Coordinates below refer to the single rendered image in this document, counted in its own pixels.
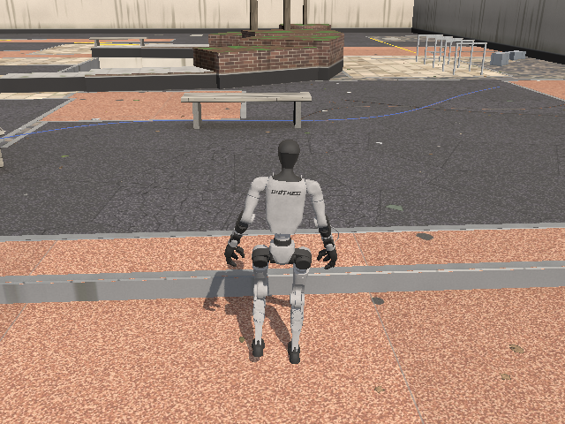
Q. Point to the right robot shin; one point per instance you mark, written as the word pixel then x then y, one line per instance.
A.
pixel 296 322

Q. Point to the robot left hand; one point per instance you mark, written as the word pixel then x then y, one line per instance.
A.
pixel 229 252

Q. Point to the robot left forearm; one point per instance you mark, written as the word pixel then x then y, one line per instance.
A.
pixel 238 232

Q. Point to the robot left upper arm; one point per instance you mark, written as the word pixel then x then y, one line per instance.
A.
pixel 252 198

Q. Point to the robot right hand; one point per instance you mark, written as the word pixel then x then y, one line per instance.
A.
pixel 330 255

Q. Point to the robot left foot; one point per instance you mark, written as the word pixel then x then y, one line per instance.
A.
pixel 258 349

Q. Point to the robot right forearm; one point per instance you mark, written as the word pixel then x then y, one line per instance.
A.
pixel 326 236

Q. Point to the robot right upper arm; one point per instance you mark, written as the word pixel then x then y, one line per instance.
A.
pixel 313 188

